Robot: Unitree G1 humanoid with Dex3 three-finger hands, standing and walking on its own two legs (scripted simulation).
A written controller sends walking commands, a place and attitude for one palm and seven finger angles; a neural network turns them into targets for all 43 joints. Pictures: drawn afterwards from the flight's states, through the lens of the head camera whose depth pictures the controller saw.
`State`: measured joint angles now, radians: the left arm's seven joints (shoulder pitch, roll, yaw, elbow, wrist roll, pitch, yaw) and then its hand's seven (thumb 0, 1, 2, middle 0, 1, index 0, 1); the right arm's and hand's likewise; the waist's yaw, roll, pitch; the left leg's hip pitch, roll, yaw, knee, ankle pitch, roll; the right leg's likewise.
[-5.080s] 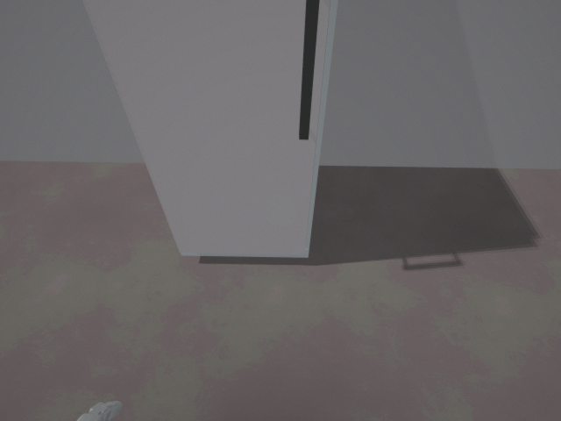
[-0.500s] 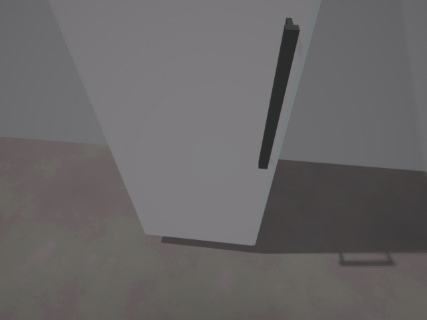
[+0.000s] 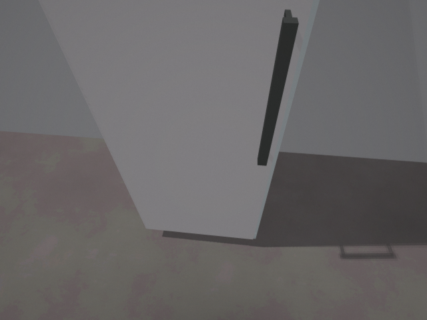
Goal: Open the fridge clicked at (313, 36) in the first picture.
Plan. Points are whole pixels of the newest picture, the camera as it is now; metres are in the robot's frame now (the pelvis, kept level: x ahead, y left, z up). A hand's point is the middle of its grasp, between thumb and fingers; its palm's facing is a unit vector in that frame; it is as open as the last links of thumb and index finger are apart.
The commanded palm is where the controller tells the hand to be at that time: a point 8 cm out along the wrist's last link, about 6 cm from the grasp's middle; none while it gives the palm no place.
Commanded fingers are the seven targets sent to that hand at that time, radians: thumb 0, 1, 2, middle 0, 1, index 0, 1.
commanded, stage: shuffle to correct the standing spot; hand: right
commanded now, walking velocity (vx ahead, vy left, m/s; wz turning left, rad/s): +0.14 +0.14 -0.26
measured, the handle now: (272, 102) +0.54 -0.10 +0.12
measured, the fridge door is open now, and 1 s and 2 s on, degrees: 0 0 0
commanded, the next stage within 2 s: come to a stop and stand still in 0.58 s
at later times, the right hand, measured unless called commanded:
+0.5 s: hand out of the picture -0.03 -0.12 -0.20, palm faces +0.09 +0.99 -0.10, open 7.4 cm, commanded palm none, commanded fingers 0.00 -0.90 -0.90 0.20 0.30 0.20 0.30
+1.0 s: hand (254, 302) +0.20 -0.07 -0.17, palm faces +0.04 +0.97 -0.24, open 7.3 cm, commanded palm none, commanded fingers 0.00 -0.90 -0.90 0.20 0.30 0.20 0.30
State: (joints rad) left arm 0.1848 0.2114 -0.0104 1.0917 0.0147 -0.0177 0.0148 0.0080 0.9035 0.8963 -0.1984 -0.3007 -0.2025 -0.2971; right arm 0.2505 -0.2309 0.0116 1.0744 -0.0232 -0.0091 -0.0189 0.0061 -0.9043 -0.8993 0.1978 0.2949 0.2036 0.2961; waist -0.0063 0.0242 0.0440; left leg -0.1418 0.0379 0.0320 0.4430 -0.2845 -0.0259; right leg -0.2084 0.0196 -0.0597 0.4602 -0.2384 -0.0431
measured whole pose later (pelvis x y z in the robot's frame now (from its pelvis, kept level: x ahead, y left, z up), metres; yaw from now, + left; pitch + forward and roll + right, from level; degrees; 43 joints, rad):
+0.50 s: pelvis +0.06 +0.03 -0.02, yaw -3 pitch +0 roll +1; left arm 0.25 0.13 0.02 1.09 0.03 -0.02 0.03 0.01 0.91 0.90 -0.20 -0.30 -0.20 -0.30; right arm 0.44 -0.15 -0.02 1.11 -0.03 0.00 -0.02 0.00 -0.91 -0.90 0.20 0.29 0.20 0.30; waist -0.01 0.07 0.05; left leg -0.17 0.00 0.10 0.72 -0.49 0.02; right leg -0.31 -0.05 -0.14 0.68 -0.35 -0.05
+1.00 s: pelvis +0.11 +0.11 -0.01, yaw -4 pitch +0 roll -1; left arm 0.28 0.18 0.05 1.06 0.02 0.04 0.02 0.01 0.91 0.90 -0.20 -0.30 -0.20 -0.30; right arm 0.14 -0.16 -0.03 0.96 -0.04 -0.02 -0.02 0.01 -0.91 -0.90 0.20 0.29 0.20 0.30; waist 0.03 -0.02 0.09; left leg -0.37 0.09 0.09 0.62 -0.24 -0.01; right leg -0.37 -0.04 -0.05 0.97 -0.54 0.04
